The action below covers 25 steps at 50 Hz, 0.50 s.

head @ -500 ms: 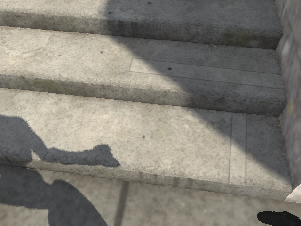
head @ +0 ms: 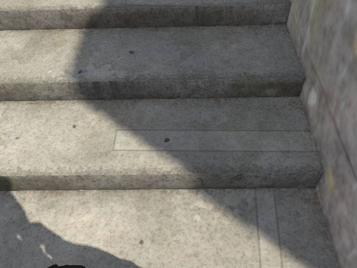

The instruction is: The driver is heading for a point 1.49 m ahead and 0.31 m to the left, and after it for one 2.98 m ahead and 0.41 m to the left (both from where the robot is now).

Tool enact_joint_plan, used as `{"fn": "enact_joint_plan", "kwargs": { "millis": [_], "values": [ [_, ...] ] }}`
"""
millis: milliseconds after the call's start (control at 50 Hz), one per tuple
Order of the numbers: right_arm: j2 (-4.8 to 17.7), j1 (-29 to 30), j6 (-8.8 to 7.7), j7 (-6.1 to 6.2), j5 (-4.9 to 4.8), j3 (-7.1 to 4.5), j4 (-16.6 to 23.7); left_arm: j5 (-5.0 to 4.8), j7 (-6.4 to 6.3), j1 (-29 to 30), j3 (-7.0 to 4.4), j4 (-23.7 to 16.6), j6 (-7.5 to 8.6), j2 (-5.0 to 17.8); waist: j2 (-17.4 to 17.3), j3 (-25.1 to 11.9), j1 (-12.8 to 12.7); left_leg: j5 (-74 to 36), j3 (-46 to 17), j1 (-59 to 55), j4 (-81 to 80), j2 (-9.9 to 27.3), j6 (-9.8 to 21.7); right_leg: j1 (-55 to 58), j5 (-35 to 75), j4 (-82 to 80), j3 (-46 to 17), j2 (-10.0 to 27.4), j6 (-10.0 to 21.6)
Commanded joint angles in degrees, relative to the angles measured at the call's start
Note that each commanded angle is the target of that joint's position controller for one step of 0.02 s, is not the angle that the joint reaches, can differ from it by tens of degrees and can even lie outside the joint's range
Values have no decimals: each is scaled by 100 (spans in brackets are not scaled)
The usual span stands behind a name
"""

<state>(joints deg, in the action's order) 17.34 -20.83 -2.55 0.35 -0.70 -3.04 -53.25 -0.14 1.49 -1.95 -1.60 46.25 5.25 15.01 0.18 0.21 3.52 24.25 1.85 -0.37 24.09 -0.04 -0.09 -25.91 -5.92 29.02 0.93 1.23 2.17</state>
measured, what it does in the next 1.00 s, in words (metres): climbs: left foot 0.11 m higher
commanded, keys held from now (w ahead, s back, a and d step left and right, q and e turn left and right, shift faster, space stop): w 0.90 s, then w+q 0.10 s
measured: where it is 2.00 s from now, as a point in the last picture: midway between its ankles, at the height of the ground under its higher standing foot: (140, 106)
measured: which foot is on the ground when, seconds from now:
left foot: down 0.00-0.00, up 0.02-0.54, down 0.56-1.00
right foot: down 0.00-0.56, up 0.58-1.00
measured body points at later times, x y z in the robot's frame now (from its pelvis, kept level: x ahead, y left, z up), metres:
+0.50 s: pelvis +0.27 +0.01 +0.01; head +0.32 +0.00 +0.46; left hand +0.16 +0.23 -0.12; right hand +0.49 -0.15 -0.08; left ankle +0.48 +0.14 -0.56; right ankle +0.11 -0.10 -0.73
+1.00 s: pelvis +0.56 +0.05 +0.12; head +0.56 +0.06 +0.57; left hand +0.72 +0.24 +0.00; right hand +0.48 -0.15 -0.03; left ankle +0.50 +0.13 -0.62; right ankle +0.66 -0.10 -0.39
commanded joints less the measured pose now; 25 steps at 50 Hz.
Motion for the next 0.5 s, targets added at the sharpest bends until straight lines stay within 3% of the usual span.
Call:
{"fn": "enact_joint_plan", "kwargs": {
  "millis": [20,40,60,100,120,160,200,240,260,280,320,360,380,420,440,460,480,500],
  "values": [
    [-189,-629,-184,-33,86,168,512,17,-54,-2465,-542,477,-17,1880,1862,-1876,-696,895,-292,3687,4401,-438,70,4870,-432,-828,-3989,2171,1599],
    [489,-99,-335,-60,-86,33,469,-8,-53,-2330,-402,423,1,1269,907,-1420,-1035,936,-1006,4359,4972,-152,158,4470,-1798,-1268,-4068,1996,1445],
    [714,460,-422,-93,-207,-36,639,13,-78,-1871,-316,336,20,1020,774,-664,-959,366,-901,4697,4953,156,290,3811,-1928,-1424,-3262,1795,1201],
    [697,723,-352,-29,-21,-67,714,90,-21,-1155,-167,160,94,631,404,-136,-587,-503,-649,4200,4409,603,257,2530,-546,-1675,-2257,1451,1118],
    [637,566,-270,-26,42,-72,664,188,3,-1124,-147,174,90,616,470,-115,-441,-682,-633,3837,4521,683,175,2188,73,-1785,-2012,1327,1096],
    [277,120,-123,-74,23,-17,506,163,31,-1374,-125,378,62,584,588,-176,-265,-774,-417,3841,5010,653,18,1964,777,-1837,-1516,1176,1225],
    [244,344,-30,-84,45,-19,620,127,-17,-1547,-110,488,29,602,494,65,-269,-1139,-355,4302,5080,714,-153,1751,971,-1945,-1122,1106,1292],
    [54,518,40,-66,42,16,654,160,-101,-2028,-46,699,-52,457,618,146,-399,-1155,-167,4991,5910,678,-319,1902,736,-1976,-1077,1141,1399],
    [14,637,48,-66,15,26,726,156,-142,-2190,-17,756,-93,414,553,238,-426,-1109,-208,5452,6247,723,-362,2004,475,-1984,-1111,1184,1432],
    [-236,873,45,-60,-49,107,795,125,-182,-2514,-10,893,-128,407,631,361,-511,-671,-160,6351,7179,666,-376,2313,-30,-1955,-1406,1396,1515],
    [-441,1272,-28,-42,-106,216,1057,129,-243,-2916,37,1042,-245,312,298,639,-604,-102,-328,7910,8350,694,-379,2773,-540,-1773,-1588,1651,1533],
    [-709,1813,-163,-41,-68,404,1449,181,-337,-3150,44,1138,-356,356,165,821,-705,331,-396,9088,9086,696,-363,3093,-542,-1616,-1559,1730,1399],
    [-803,2078,-216,-71,-37,527,1768,121,-381,-3080,76,1140,-408,340,109,861,-606,197,-291,9064,8605,746,-349,2752,-643,-1651,-1302,1539,1206],
    [-713,2452,-308,-120,32,622,2207,71,-453,-2973,112,1070,-410,310,40,746,-554,-494,88,8279,7250,843,-336,2120,-402,-1908,-939,1239,952],
    [-731,2544,-373,-193,185,683,2332,-26,-490,-2689,41,958,-386,522,-122,392,-413,-1225,343,6343,5689,891,-198,1141,169,-2551,-645,1184,932],
    [-678,2865,-415,-209,160,670,2444,-164,-497,-2828,-13,1056,-322,649,36,320,-520,-1553,598,5043,4811,761,-102,711,357,-3096,-579,1169,959],
    [-533,2651,-421,-233,87,567,2362,-179,-485,-2736,26,1105,-253,662,304,169,-376,-1723,756,4137,4184,532,51,959,1753,-3043,-315,1094,878],
    [-268,2244,-442,-211,38,437,2322,-162,-444,-2793,7,1199,-194,888,928,-249,-98,-1531,1080,3402,3979,44,197,1551,4530,-2539,-93,1012,869]
  ]
}}
Next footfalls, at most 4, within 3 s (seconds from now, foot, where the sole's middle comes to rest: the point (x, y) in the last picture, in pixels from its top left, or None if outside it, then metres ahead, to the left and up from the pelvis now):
0.56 left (144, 246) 0.53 0.13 -0.66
1.18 right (204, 141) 0.89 -0.11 -0.55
1.78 left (119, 116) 1.06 0.23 -0.55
2.20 right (112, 43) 1.43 0.26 -0.45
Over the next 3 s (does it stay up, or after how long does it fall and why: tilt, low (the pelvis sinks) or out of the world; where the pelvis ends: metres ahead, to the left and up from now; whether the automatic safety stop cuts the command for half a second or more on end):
stays up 1.44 0.38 0.33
